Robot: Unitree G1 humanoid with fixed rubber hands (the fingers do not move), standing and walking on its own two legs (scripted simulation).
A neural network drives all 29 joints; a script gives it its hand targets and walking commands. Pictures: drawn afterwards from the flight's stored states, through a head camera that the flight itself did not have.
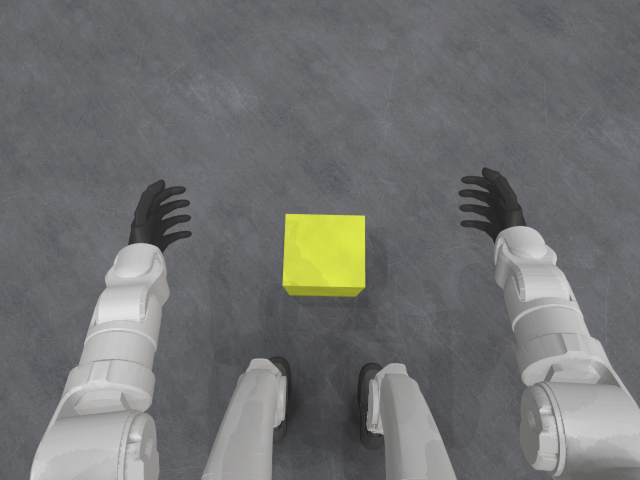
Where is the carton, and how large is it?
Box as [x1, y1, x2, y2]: [283, 214, 364, 296]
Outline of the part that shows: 286,214 283,286 288,293 293,295 355,296 364,287 364,216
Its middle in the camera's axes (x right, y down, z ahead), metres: +0.01 +0.04 +0.97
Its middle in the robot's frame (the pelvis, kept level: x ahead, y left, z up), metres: +0.46 +0.01 -0.57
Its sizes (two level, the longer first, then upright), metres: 0.180 0.163 0.224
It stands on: the floor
